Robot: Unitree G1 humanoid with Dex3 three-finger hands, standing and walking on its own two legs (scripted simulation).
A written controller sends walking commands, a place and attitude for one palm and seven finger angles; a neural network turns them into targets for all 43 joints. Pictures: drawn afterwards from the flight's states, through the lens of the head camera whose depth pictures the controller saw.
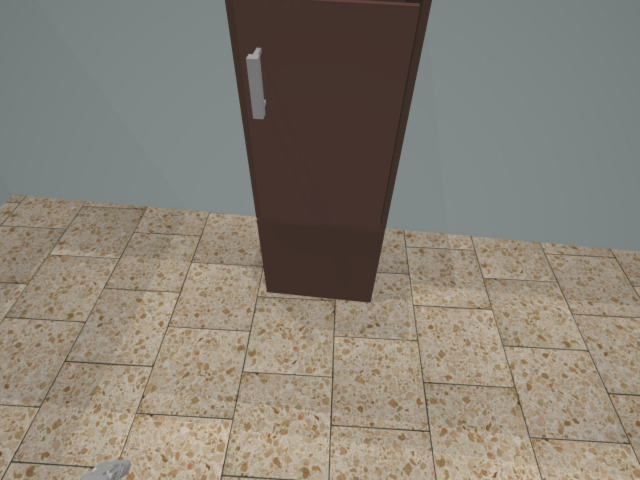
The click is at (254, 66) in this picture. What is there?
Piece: cupboard door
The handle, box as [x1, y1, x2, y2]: [246, 48, 265, 118]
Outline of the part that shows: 256,48 252,54 248,54 246,57 253,118 263,118 265,100 263,99 259,55 261,51 260,48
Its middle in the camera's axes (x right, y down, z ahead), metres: -0.14 -0.33 +0.83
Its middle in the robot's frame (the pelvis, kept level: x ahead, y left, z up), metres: +0.85 +0.18 +0.09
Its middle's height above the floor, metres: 0.86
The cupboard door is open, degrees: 0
